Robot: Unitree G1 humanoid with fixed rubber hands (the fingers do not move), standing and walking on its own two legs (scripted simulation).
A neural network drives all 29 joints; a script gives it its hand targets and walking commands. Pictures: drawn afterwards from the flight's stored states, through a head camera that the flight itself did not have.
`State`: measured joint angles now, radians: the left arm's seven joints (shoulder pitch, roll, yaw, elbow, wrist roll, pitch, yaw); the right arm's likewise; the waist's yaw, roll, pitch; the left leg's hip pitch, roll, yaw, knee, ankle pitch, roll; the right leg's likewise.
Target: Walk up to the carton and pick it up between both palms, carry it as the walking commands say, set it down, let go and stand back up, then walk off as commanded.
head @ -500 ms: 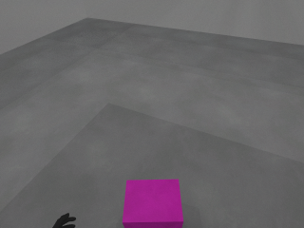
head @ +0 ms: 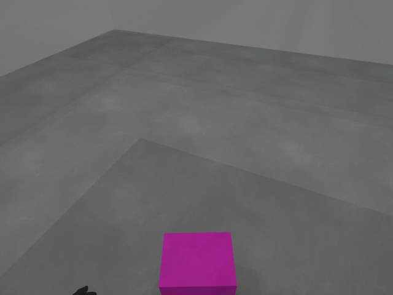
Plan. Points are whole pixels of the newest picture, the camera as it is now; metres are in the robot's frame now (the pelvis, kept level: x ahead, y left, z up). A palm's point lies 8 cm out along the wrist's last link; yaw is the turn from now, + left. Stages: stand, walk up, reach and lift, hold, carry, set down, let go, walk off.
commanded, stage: stand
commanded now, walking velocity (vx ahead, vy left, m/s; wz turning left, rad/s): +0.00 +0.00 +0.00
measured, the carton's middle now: (198, 272) +0.43 +0.05 -0.62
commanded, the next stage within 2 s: walk off in 0.46 s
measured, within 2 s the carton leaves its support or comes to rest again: neither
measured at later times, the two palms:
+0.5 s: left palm out of the picture +0.09 +0.29 -0.09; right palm out of the picture +0.07 -0.26 -0.11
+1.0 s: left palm out of the picture +0.07 +0.30 -0.12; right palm out of the picture +0.03 -0.23 -0.12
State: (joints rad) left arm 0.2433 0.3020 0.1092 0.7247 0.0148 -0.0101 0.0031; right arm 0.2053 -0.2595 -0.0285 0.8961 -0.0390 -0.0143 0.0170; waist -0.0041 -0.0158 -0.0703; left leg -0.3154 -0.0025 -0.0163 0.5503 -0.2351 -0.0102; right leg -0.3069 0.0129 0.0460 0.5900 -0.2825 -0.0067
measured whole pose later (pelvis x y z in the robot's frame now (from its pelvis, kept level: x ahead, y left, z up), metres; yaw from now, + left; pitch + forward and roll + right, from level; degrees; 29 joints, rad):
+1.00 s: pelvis +0.01 +0.04 +0.00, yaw +1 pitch -1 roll -2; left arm 0.32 0.24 0.11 0.81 0.03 0.01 0.00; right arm 0.31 -0.26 -0.03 0.99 -0.04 0.00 0.02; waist -0.01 -0.01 -0.07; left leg -0.29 0.00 -0.01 0.61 -0.31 0.03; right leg -0.32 0.00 0.02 0.72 -0.40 -0.01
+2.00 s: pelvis +0.23 +0.10 +0.01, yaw +1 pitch +2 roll -3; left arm 0.26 0.21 0.11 0.84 0.03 -0.04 -0.02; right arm 0.25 -0.24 -0.04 1.01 -0.03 -0.04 0.03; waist 0.03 0.05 -0.05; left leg -0.38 0.14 0.03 0.52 -0.17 -0.03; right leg -0.46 -0.10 -0.08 1.04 -0.48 0.04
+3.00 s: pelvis +0.35 +0.15 +0.01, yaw -2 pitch +3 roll -2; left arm 0.11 0.17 0.11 0.88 0.03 -0.01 -0.02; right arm 0.39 -0.22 -0.04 1.00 -0.03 -0.03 0.03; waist -0.01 0.05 -0.02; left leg -0.31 0.12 0.09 0.49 -0.23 0.01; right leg -0.35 -0.12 -0.13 0.60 -0.40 0.04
